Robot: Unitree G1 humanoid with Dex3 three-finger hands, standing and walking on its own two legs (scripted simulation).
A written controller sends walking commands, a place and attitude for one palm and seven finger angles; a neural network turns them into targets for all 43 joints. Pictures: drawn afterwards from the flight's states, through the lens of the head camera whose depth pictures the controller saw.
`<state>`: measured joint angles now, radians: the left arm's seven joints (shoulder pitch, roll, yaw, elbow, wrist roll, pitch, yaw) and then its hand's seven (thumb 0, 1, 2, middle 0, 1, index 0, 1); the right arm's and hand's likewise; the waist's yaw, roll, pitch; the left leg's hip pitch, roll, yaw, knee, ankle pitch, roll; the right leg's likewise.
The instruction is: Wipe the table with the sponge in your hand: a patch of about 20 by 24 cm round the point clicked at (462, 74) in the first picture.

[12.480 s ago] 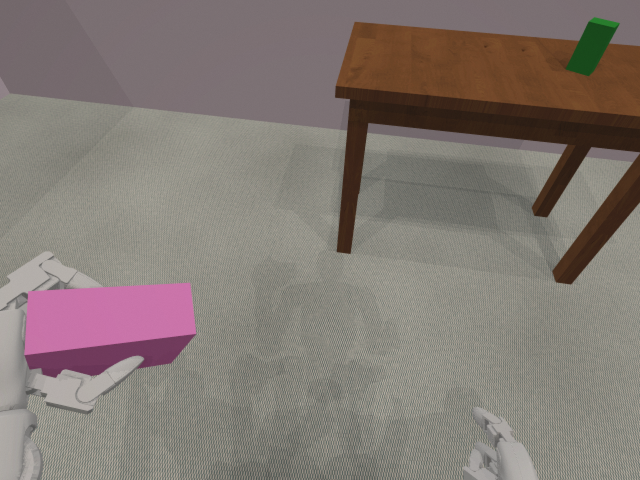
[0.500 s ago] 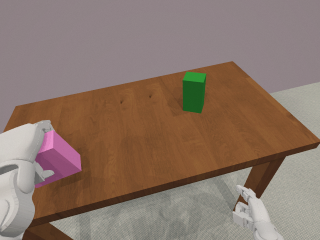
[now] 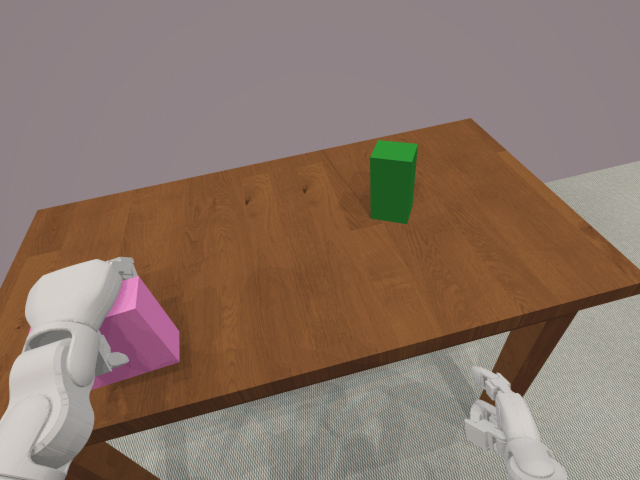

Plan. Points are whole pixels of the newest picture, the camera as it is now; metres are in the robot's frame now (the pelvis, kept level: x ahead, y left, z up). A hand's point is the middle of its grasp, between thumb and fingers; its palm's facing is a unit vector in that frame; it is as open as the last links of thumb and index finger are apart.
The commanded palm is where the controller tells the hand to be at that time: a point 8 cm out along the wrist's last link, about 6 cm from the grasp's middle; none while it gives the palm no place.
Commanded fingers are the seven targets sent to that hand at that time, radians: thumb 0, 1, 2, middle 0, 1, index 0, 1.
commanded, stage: move the sponge above the wiping area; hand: left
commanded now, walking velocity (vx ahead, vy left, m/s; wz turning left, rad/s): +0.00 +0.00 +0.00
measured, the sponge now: (121, 344) +0.23 +0.30 +0.06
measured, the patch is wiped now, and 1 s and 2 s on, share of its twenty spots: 0.00 0.00 0.00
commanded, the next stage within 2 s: none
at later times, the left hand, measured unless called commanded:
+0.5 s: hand (114, 324) +0.24 +0.31 +0.09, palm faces -0.09 -0.06 -0.99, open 9.3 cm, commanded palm +0.23 +0.31 +0.17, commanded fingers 0.00 0.10 1.30 -1.20 -1.60 -1.20 -1.60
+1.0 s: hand (120, 315) +0.26 +0.31 +0.09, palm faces -0.04 -0.07 -1.00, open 9.3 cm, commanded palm +0.23 +0.31 +0.17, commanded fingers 0.00 0.10 1.30 -1.20 -1.60 -1.20 -1.60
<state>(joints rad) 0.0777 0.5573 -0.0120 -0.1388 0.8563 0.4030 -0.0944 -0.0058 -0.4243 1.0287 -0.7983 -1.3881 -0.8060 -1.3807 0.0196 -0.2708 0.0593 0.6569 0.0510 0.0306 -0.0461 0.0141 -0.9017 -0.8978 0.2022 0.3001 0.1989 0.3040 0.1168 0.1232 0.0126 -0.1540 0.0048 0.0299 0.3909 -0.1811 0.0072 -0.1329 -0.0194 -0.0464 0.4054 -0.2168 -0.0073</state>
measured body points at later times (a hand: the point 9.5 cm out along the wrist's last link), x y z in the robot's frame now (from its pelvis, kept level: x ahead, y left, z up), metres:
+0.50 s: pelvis +0.00 -0.01 +0.00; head +0.00 -0.05 +0.45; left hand +0.24 +0.31 +0.14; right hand +0.24 -0.22 -0.09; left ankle +0.02 +0.12 -0.74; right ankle +0.00 -0.12 -0.74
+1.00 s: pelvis +0.01 +0.01 +0.00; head +0.01 -0.03 +0.45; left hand +0.25 +0.31 +0.15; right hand +0.25 -0.20 -0.09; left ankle +0.02 +0.12 -0.74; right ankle +0.00 -0.12 -0.74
